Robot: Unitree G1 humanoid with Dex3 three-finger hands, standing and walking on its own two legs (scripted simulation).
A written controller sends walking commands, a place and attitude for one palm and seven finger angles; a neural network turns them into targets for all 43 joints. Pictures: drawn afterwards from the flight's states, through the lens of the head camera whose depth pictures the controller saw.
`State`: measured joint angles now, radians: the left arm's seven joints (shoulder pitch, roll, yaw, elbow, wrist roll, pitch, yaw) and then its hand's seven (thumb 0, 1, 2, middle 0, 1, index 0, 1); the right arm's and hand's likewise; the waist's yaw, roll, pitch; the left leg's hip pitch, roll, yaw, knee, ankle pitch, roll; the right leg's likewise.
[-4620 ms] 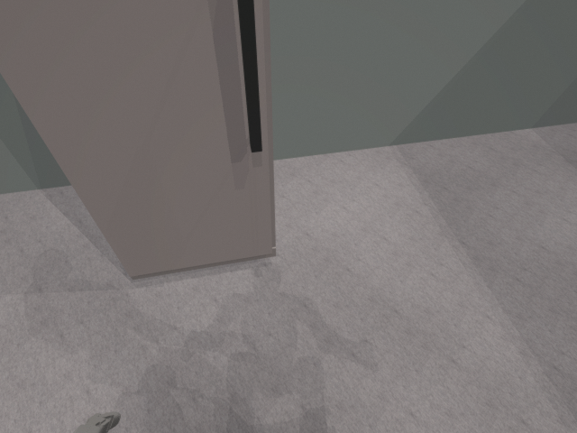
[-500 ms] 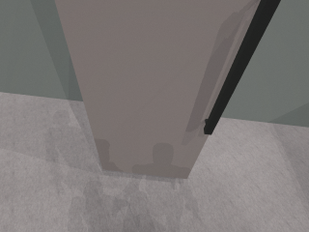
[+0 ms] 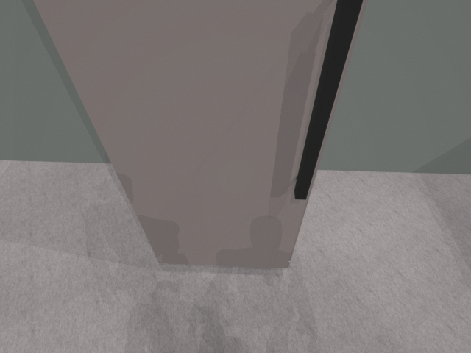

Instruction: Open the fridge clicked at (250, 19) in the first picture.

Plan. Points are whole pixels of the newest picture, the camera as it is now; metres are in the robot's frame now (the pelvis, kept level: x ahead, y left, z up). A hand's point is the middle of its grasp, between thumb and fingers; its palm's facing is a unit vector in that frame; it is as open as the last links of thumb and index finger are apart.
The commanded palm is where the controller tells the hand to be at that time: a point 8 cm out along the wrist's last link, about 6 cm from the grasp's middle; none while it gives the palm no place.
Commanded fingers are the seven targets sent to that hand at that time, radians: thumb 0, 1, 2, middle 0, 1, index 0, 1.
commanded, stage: come to a stop and stand still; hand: right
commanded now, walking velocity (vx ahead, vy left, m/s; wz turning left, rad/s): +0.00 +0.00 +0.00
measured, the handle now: (316, 115) +0.54 -0.15 +0.13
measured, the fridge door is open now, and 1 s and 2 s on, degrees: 0 0 0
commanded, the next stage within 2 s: look again from close up in 0.98 s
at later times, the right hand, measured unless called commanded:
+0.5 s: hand out of the picture +0.01 -0.17 -0.18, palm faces +0.03 +0.97 -0.23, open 7.3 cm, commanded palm none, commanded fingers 0.00 -0.90 -0.90 0.20 0.30 0.20 0.30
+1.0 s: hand out of the picture -0.03 -0.14 -0.17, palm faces +0.05 +0.98 -0.19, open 7.3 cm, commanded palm none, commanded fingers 0.00 -0.90 -0.90 0.20 0.30 0.20 0.30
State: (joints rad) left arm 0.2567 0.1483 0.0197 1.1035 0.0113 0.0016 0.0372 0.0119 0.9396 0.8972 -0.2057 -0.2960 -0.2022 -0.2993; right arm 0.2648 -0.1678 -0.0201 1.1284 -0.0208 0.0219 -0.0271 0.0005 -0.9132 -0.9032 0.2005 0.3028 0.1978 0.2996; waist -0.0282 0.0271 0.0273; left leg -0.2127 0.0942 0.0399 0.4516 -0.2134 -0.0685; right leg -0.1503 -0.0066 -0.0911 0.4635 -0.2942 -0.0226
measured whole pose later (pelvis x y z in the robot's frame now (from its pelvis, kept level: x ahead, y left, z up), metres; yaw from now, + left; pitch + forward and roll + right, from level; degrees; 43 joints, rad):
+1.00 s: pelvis -0.03 +0.03 +0.00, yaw -2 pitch -3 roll +0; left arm 0.31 0.17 0.00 1.08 0.01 -0.01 0.02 0.00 0.91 0.90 -0.20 -0.30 -0.20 -0.30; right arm 0.30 -0.16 0.00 1.07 -0.02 0.00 -0.03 0.00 -0.91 -0.90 0.20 0.30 0.20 0.30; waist 0.00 0.01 0.02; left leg -0.23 0.06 0.08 0.47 -0.19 -0.01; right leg -0.18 -0.04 -0.05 0.46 -0.24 0.02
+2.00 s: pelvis -0.03 +0.03 +0.00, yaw -1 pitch -2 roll +0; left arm 0.33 0.11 0.00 1.10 0.01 -0.01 0.03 0.00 0.91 0.90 -0.20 -0.30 -0.20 -0.30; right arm 0.32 -0.12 -0.01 1.09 -0.02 0.00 -0.03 0.00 -0.91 -0.90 0.20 0.30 0.20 0.30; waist -0.01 0.01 0.03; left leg -0.25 0.07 0.07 0.47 -0.18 -0.02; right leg -0.19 -0.04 -0.06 0.47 -0.24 0.01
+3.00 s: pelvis +0.08 +0.03 -0.01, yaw -3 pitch -1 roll +0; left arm 0.45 0.08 0.00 1.14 0.01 -0.03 0.05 0.00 0.91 0.90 -0.21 -0.30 -0.20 -0.30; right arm 0.25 -0.16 -0.05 1.06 -0.02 -0.04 -0.03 0.02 -0.95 -0.90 0.20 0.30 0.20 0.30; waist 0.03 -0.02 0.07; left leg -0.31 0.04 0.15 0.62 -0.25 0.05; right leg -0.12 -0.03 -0.03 0.61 -0.45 0.01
